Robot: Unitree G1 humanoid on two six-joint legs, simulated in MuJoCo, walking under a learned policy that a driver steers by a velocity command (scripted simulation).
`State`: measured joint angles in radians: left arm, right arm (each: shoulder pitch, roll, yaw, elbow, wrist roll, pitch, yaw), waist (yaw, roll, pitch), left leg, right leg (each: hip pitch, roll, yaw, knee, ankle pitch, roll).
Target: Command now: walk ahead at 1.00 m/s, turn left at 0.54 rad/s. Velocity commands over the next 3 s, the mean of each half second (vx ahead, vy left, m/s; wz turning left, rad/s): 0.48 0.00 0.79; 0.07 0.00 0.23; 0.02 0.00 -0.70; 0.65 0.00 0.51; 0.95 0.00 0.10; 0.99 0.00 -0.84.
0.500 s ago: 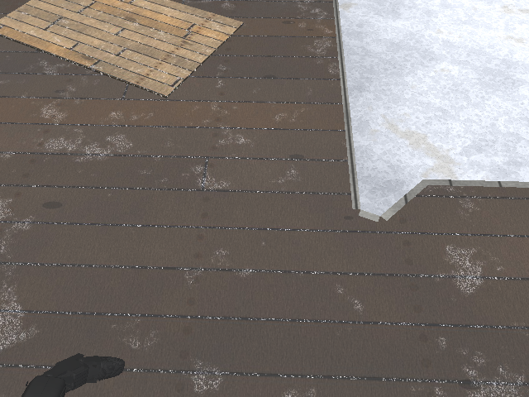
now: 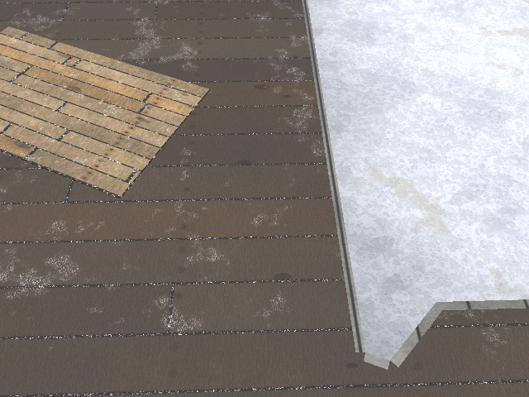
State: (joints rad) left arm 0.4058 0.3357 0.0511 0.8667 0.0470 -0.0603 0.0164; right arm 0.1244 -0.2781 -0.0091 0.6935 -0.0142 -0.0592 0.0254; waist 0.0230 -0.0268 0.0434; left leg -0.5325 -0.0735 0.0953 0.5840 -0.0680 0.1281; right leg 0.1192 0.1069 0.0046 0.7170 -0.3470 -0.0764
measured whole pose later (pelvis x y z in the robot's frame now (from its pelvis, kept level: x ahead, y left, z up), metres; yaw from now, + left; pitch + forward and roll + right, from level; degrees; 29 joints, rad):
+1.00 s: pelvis +0.38 +0.07 +0.03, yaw +30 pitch +2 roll -1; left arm 0.26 0.30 0.07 0.74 -0.03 0.06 0.01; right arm 0.05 -0.21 -0.02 0.64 -0.01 0.03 -0.04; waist 0.05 -0.01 0.03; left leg -0.29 0.06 0.11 0.50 -0.24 0.02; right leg -0.52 -0.04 -0.04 1.07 -0.41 0.10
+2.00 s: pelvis +0.56 +0.19 +0.03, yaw +26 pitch +4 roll -2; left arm 0.11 0.28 0.02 0.60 0.05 -0.03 -0.05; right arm 0.53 -0.25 -0.05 0.83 -0.01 -0.04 0.02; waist -0.10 -0.03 -0.03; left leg -0.03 -0.09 -0.13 0.32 -0.33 0.11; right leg -0.66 -0.04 0.01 0.93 -0.20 0.05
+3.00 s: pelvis +1.36 +0.60 -0.02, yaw +2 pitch +1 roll +2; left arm 0.01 0.32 0.03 0.63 0.01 -0.02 -0.07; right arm 0.51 -0.27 -0.04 0.90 -0.04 -0.06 -0.01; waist -0.03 -0.04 0.04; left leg 0.12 0.07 0.25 0.88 -0.31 -0.02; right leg -0.57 0.08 -0.14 0.73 -0.20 -0.22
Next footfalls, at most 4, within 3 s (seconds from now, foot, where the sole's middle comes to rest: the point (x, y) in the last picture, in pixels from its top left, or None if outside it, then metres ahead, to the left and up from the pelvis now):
0.36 right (285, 364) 0.54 -0.02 -0.74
0.78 left None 0.37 0.20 -0.74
1.18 right None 0.46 -0.04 -0.74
1.78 left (189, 392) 0.46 0.21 -0.74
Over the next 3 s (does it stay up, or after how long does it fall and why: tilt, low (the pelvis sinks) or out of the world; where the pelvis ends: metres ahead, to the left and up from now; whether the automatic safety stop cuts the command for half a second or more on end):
stays up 1.36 0.60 -0.02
